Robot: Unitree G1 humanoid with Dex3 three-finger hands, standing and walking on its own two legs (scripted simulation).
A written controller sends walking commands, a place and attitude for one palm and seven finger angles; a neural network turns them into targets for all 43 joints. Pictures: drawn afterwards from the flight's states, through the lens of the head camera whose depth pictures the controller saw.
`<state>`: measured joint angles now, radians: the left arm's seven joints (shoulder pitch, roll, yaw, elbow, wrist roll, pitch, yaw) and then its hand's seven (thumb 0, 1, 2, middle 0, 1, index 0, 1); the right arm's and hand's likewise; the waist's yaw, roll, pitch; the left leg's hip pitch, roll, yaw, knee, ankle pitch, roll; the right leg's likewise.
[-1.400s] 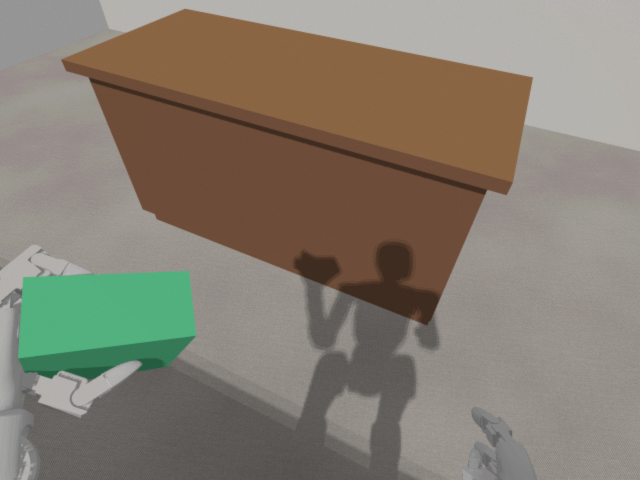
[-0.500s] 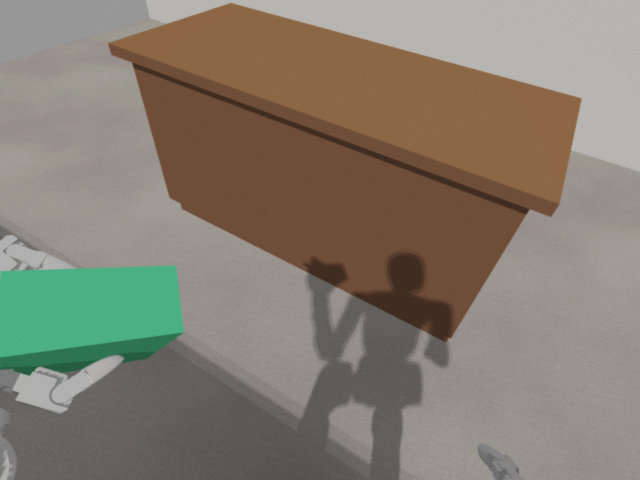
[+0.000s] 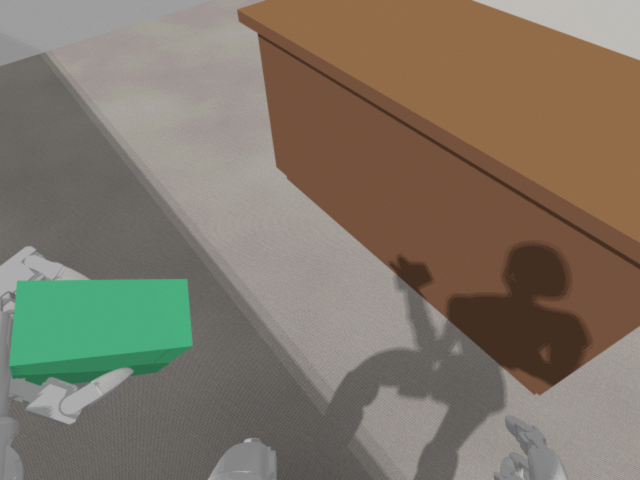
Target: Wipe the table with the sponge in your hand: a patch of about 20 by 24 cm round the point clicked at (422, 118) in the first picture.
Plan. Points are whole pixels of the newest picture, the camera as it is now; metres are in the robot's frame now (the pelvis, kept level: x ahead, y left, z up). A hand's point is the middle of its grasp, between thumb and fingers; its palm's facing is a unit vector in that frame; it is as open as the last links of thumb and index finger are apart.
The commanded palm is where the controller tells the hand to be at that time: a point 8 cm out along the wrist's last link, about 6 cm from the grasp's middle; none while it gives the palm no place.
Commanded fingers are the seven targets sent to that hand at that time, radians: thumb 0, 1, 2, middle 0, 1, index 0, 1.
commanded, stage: walk to a spot facing it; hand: left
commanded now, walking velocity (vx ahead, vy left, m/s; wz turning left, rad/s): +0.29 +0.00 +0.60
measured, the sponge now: (125, 333) +0.23 +0.20 +0.13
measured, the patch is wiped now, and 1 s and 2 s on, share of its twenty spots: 0.00 0.00 0.00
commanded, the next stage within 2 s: none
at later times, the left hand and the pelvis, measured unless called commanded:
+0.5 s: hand (87, 274) +0.26 +0.23 +0.18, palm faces +0.63 -0.60 -0.49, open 10.4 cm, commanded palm +0.21 +0.26 +0.18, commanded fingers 0.00 0.10 1.30 -1.20 -1.60 -1.20 -1.60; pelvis +0.14 -0.06 -0.02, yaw +16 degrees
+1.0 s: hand (52, 314) +0.22 +0.25 +0.17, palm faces +0.74 -0.50 -0.44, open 10.4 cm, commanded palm +0.15 +0.25 +0.18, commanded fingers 0.00 0.10 1.30 -1.20 -1.60 -1.20 -1.60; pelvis +0.16 -0.08 +0.00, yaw +33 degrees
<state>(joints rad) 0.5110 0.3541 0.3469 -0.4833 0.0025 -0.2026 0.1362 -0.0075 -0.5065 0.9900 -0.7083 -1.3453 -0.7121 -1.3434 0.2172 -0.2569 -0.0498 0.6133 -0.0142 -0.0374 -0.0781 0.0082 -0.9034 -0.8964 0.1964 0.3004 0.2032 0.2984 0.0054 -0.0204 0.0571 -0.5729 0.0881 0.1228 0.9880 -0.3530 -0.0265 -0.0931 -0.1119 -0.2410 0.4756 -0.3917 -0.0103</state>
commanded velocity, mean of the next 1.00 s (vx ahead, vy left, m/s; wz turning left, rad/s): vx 0.07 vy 0.00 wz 0.60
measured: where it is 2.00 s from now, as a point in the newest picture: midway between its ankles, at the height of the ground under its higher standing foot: outside the picture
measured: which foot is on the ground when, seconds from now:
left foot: up 0.00-0.12, down 0.14-0.46, up 0.48-0.80, down 0.82-1.00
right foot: down 0.00-0.12, up 0.14-0.44, down 0.46-0.84, up 0.86-1.00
